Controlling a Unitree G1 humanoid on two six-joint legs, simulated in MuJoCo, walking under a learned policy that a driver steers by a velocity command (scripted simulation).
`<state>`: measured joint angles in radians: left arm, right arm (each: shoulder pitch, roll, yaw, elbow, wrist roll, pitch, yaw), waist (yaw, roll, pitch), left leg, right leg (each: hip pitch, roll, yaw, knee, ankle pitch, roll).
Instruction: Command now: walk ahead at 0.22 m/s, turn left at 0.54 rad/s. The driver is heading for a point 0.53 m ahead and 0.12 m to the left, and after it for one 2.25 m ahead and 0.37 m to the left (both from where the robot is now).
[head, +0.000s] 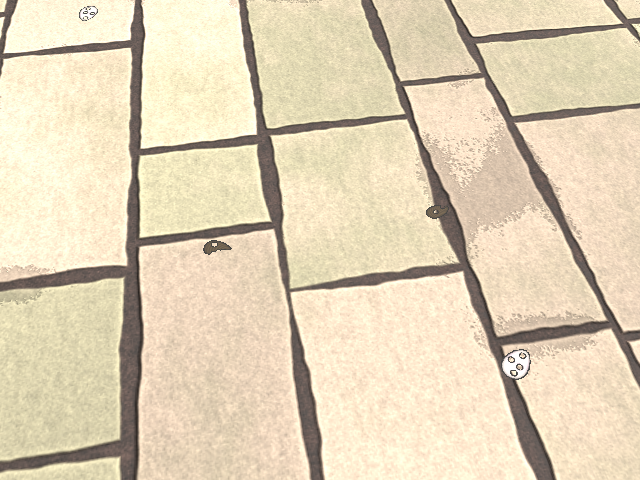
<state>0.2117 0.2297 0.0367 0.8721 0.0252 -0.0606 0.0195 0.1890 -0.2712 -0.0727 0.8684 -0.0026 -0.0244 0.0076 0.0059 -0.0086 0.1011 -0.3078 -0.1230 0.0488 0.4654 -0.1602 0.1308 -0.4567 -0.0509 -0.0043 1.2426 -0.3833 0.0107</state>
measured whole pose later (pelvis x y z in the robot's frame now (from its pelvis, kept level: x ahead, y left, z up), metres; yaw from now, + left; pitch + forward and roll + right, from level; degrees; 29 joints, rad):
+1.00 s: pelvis +0.13 -0.01 +0.01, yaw +35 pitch +0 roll -1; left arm 0.25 0.32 0.06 0.76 0.03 0.02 -0.03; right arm 0.31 -0.27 -0.04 0.78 -0.02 0.02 0.02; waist 0.01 -0.05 0.01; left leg -0.11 -0.05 -0.01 0.41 -0.28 0.07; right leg -0.44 -0.06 -0.05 0.92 -0.33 0.01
